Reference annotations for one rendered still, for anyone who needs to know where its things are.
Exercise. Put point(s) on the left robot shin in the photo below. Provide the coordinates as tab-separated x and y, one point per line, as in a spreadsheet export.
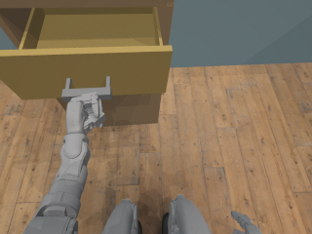
132	230

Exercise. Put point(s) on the right robot hand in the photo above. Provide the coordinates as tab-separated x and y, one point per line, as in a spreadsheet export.
246	223

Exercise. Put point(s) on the robot right thigh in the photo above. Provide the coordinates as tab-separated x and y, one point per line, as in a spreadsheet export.
184	214

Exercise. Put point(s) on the left robot upper arm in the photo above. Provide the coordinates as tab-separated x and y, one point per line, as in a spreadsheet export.
53	225

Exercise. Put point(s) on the drawer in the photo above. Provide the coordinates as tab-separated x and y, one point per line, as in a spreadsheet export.
87	45

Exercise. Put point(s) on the robot left forearm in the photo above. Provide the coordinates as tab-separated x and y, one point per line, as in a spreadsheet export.
65	193

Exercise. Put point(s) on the left robot hand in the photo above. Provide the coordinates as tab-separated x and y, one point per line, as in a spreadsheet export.
76	114

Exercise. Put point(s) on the cabinet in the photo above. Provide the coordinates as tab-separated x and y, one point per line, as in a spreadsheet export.
120	110

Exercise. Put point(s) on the handle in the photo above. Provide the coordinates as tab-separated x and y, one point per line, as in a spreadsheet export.
103	93

